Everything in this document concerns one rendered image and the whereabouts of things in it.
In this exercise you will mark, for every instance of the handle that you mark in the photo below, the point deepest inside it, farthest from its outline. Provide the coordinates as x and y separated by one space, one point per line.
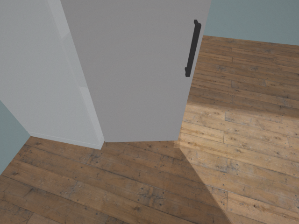
193 48

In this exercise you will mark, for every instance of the fridge door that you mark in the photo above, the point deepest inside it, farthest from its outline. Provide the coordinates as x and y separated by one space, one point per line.
133 54

